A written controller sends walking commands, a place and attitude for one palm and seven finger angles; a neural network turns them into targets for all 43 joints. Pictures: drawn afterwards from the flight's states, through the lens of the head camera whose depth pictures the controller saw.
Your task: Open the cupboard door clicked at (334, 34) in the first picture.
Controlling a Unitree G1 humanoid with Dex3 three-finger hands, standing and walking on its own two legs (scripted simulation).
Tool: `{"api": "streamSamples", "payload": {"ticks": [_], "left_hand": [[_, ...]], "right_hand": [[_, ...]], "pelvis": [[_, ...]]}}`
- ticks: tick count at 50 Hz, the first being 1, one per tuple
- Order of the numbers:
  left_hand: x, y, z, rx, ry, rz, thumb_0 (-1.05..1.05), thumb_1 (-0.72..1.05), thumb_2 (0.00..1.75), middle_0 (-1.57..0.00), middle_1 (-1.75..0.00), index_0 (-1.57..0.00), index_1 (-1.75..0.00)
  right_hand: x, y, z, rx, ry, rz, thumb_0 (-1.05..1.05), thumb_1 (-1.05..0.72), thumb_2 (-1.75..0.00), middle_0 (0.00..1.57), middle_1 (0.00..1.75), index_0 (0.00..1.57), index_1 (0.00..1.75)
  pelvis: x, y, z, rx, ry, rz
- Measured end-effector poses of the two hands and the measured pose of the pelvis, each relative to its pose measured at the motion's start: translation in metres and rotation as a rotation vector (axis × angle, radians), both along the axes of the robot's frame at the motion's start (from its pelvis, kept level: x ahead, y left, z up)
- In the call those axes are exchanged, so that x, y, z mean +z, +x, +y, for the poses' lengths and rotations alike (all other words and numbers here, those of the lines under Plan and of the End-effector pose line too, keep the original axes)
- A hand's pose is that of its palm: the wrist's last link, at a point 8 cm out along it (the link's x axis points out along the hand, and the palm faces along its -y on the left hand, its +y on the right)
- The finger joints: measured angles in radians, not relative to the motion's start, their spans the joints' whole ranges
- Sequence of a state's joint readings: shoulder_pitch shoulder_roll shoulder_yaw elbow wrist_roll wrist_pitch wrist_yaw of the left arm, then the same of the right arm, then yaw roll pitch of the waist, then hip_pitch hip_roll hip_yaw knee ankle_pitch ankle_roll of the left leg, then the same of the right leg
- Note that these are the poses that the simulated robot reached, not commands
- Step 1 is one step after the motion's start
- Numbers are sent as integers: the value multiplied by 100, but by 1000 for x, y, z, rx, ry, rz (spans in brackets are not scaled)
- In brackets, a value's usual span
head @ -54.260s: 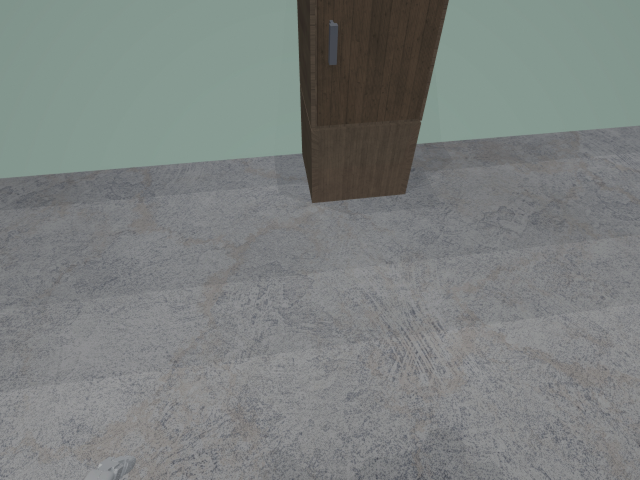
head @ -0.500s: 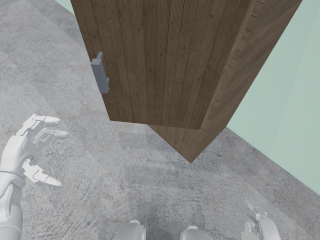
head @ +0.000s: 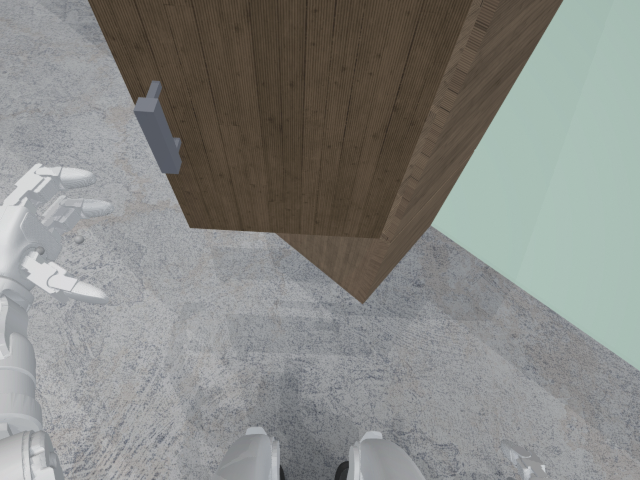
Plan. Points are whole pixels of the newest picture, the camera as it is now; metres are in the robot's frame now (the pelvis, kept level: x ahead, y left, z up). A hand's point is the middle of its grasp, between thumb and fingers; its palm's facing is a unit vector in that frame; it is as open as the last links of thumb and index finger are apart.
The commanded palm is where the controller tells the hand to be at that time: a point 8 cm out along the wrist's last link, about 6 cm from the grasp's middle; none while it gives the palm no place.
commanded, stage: move the hooked fingers beside the handle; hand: left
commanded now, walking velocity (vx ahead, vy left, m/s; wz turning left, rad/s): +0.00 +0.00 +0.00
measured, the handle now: (163, 128) +0.56 +0.23 +0.04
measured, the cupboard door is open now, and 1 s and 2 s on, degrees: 39 39 39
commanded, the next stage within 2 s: slide the fingers in behind the handle in 1.78 s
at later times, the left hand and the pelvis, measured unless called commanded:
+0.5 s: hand (98, 191) +0.44 +0.28 +0.05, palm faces -0.03 -1.00 -0.01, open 14.0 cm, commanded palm +0.43 +0.33 +0.05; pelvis +0.00 +0.01 -0.01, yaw -1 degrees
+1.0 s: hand (117, 139) +0.53 +0.28 +0.06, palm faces -0.03 -1.00 -0.01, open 14.0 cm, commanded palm +0.52 +0.32 +0.05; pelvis +0.00 +0.01 -0.02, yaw -2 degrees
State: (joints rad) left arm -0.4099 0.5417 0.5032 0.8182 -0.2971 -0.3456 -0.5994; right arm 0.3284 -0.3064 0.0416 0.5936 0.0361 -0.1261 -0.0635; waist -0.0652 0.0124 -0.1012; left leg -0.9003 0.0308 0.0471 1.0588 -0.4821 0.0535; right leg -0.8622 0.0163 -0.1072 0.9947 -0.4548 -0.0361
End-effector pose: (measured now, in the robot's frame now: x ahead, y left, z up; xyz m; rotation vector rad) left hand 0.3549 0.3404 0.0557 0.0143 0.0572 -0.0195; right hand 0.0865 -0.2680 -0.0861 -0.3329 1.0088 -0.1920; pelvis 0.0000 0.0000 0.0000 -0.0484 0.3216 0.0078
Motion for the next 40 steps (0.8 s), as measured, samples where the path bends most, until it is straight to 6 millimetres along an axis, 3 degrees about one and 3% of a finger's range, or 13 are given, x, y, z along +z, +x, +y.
{"api": "streamSamples", "payload": {"ticks": [21,40], "left_hand": [[3,56,-2,-9,-13,-4,-1,-49,30,-30,-120,-30,-120],[-1,125,-6,-10,0,9,-1,-49,30,-30,-120,-30,-120]], "right_hand": [[-7,-34,7,-57,-10,146,0,-90,-89,20,30,20,30],[-15,-91,5,-144,-47,337,0,-91,-89,20,30,20,30]], "pelvis": [[-4,-3,10,-7,-13,37],[-19,-7,11,-17,-33,119]]}}
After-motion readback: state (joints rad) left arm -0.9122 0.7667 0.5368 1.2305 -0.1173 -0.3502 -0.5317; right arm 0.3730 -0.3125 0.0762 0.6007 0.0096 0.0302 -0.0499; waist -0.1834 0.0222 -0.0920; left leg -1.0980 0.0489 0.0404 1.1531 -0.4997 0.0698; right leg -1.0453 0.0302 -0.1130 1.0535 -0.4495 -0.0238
